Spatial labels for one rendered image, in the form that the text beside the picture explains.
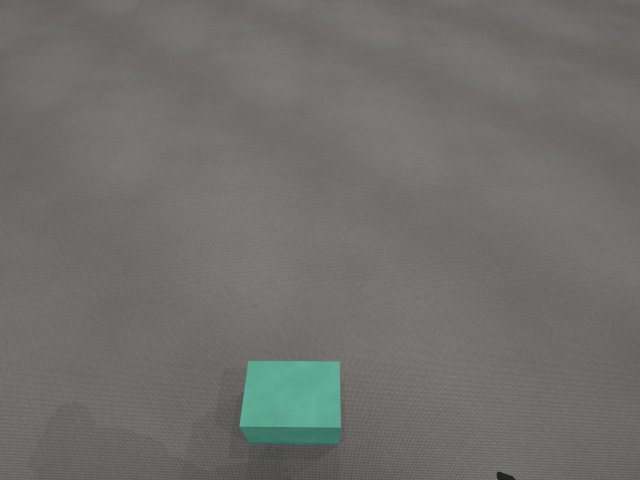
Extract carton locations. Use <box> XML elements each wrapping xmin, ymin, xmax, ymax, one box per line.
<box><xmin>239</xmin><ymin>361</ymin><xmax>341</xmax><ymax>445</ymax></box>

